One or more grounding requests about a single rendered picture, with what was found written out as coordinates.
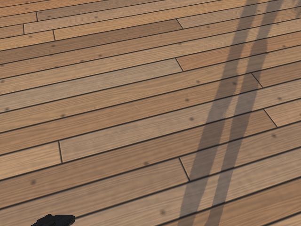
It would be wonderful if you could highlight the left robot hand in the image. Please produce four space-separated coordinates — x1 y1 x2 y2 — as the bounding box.
31 214 75 226

